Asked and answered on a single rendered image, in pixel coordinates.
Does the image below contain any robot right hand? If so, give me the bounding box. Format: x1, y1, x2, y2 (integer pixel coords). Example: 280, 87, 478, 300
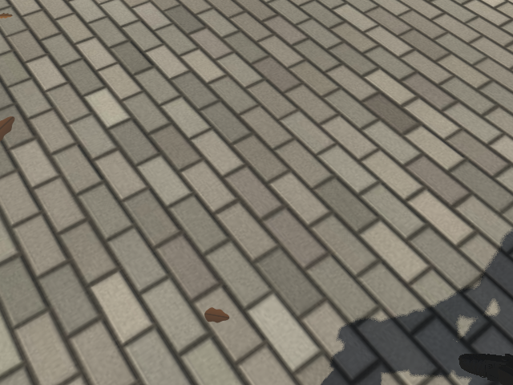
458, 354, 513, 385

